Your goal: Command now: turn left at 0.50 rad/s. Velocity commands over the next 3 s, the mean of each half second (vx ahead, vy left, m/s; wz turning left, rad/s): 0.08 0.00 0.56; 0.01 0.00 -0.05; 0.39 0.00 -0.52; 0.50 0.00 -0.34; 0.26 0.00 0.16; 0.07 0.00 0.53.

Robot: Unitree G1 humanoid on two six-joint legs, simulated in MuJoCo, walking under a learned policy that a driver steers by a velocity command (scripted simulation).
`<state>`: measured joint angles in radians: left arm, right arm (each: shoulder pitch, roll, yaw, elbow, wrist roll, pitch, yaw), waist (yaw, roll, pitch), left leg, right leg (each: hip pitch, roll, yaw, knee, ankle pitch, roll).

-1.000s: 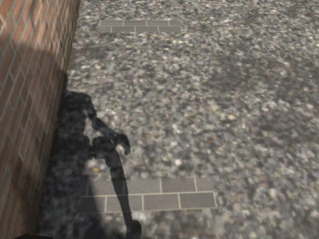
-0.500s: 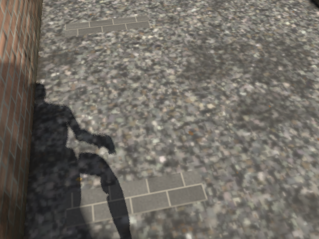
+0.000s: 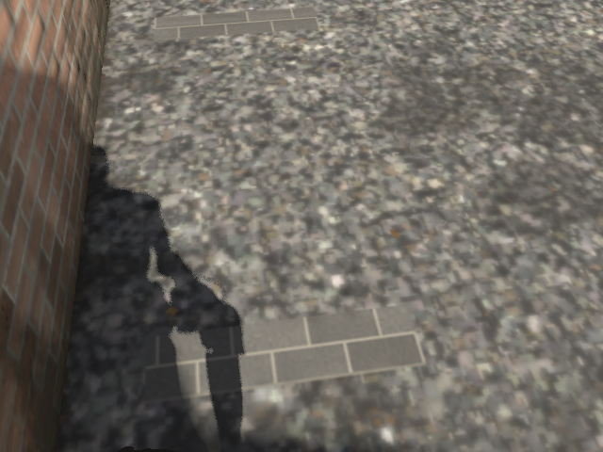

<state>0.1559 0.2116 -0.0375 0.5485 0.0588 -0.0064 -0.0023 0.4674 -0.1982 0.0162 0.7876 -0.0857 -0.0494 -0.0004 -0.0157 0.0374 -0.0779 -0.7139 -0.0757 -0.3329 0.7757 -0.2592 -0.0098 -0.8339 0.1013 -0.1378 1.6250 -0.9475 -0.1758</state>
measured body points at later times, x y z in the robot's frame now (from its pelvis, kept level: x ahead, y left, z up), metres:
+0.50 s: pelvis -0.01 +0.06 +0.09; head +0.01 +0.05 +0.54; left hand -0.01 +0.30 -0.03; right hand +0.17 -0.16 -0.02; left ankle -0.08 +0.15 -0.55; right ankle -0.02 -0.07 -0.50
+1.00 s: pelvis +0.08 +0.00 -0.03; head +0.11 -0.01 +0.42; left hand +0.01 +0.27 -0.14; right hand +0.35 -0.15 -0.10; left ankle +0.01 +0.12 -0.38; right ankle +0.15 -0.06 -0.76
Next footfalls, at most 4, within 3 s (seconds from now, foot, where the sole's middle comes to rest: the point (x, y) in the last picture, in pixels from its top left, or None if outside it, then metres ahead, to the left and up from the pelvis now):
0.42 left None -0.04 0.16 -0.58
0.80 right None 0.19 -0.05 -0.80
1.54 left None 0.18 0.21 -0.80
2.14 right None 0.50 -0.09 -1.01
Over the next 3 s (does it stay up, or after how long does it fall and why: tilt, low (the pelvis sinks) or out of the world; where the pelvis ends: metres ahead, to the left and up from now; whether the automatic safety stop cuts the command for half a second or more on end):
stays up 0.63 0.02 -0.24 its command is cut before an obstacle after 0.5 s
